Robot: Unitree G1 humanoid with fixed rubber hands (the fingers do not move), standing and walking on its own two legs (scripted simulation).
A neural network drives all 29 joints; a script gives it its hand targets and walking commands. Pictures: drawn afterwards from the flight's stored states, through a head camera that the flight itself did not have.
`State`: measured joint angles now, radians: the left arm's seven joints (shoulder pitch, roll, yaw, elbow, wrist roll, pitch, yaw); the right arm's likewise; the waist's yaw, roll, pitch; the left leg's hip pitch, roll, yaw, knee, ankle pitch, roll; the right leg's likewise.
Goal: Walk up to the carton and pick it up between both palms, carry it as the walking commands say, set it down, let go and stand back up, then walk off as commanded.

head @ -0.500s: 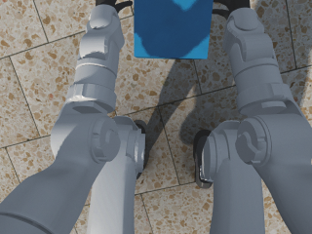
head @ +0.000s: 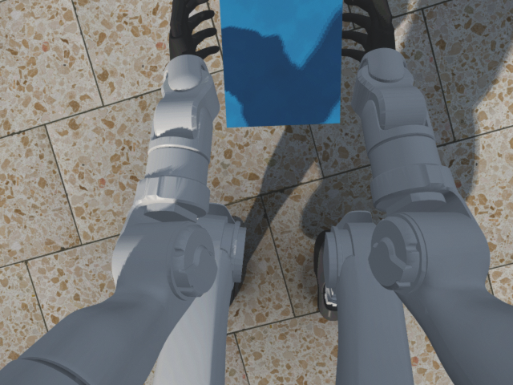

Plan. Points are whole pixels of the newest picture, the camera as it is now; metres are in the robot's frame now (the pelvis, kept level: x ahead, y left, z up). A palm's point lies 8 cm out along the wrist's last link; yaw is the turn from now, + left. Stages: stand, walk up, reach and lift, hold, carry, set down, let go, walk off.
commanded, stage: reach and lift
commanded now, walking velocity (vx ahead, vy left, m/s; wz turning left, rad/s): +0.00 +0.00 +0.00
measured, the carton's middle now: (277, 65) +0.54 +0.03 -0.19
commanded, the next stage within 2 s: none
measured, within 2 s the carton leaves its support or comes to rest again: neither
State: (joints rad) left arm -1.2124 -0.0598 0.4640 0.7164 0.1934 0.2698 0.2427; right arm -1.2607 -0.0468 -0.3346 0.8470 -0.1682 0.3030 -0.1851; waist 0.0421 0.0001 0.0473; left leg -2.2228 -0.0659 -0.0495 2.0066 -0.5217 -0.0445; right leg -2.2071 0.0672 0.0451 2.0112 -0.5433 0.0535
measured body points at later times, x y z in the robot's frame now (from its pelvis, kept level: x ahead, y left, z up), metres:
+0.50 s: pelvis +0.00 +0.00 +0.05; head +0.29 +0.00 +0.39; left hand +0.51 +0.14 -0.03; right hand +0.52 -0.10 -0.04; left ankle +0.12 +0.12 -0.38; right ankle +0.11 -0.13 -0.38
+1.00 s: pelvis +0.01 +0.00 +0.10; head +0.25 +0.00 +0.48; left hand +0.49 +0.14 +0.04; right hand +0.50 -0.10 +0.04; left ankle +0.12 +0.12 -0.38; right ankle +0.11 -0.13 -0.38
